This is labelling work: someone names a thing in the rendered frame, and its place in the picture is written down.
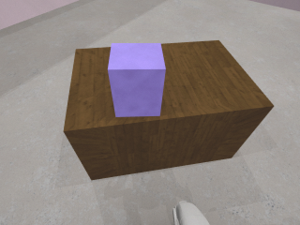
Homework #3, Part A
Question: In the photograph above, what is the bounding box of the robot right thigh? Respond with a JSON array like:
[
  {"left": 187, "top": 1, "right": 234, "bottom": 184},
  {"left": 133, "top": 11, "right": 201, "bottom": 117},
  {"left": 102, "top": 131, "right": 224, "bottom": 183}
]
[{"left": 172, "top": 202, "right": 210, "bottom": 225}]

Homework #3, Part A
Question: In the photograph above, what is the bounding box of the pedestal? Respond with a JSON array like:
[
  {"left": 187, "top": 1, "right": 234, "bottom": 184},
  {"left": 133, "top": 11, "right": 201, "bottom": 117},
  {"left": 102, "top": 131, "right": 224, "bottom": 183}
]
[{"left": 63, "top": 40, "right": 274, "bottom": 180}]

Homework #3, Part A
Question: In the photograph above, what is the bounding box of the carton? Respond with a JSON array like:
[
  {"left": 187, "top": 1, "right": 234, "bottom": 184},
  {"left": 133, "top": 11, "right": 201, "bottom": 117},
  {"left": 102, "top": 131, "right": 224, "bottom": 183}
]
[{"left": 108, "top": 43, "right": 166, "bottom": 117}]

